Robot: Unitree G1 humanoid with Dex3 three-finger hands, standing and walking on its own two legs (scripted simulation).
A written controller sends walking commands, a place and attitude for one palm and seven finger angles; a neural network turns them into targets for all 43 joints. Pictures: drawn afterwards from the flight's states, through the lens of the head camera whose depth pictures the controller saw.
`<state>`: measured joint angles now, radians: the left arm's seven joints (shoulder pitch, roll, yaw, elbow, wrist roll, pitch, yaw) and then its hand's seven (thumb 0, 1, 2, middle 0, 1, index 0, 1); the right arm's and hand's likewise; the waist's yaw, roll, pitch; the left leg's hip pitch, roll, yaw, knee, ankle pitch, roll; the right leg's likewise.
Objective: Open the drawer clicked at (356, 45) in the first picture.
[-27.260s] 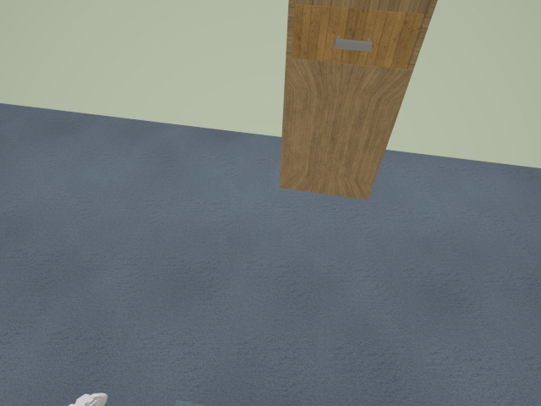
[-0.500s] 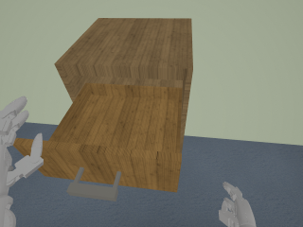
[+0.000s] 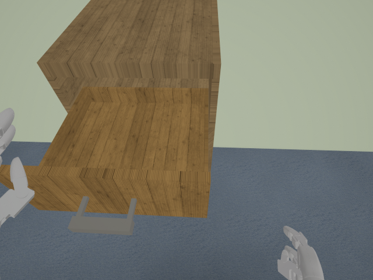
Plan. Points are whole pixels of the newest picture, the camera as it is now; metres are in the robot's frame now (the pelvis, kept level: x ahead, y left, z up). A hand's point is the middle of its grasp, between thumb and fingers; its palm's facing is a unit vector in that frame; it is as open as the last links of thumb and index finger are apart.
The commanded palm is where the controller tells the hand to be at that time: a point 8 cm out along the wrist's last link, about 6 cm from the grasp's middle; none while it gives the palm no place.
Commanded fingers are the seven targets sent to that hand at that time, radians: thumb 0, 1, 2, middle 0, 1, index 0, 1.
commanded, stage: step back with the hand held close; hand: left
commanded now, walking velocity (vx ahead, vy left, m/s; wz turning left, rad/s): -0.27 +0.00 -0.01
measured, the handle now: (105, 214) +0.24 +0.18 +0.02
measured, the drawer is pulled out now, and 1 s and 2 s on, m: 0.30 0.30 0.30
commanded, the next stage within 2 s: stop stepping back and stand still in 1.04 s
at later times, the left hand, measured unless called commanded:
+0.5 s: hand out of the picture +0.14 +0.25 +0.20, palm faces +0.41 -0.80 -0.45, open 7.4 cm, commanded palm +0.07 +0.30 +0.21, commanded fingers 0.00 0.90 0.90 -0.20 -0.30 -0.20 -0.30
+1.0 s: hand out of the picture +0.07 +0.23 +0.19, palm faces +0.35 -0.78 -0.51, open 7.4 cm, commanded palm -0.01 +0.28 +0.21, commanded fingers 0.00 0.90 0.90 -0.20 -0.30 -0.20 -0.30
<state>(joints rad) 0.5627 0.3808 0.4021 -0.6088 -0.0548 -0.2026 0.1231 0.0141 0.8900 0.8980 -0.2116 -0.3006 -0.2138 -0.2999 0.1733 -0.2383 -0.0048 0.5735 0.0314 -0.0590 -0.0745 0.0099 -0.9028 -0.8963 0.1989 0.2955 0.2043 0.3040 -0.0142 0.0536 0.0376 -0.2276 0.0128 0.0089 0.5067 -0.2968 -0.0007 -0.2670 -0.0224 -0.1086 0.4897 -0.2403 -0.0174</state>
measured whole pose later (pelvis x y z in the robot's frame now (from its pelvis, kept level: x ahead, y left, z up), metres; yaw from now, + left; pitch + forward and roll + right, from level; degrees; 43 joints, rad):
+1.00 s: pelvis -0.13 +0.00 +0.00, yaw +1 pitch +3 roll +1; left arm 0.60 0.44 0.47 -0.70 -0.04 -0.24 0.15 0.01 0.89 0.90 -0.22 -0.30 -0.22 -0.30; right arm 0.14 -0.21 0.00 0.59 0.01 -0.08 -0.07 0.01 -0.90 -0.90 0.20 0.30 0.20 0.30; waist -0.04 -0.06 0.04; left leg -0.34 0.01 0.02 0.65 -0.36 -0.01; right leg -0.39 -0.04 -0.06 0.52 -0.18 -0.02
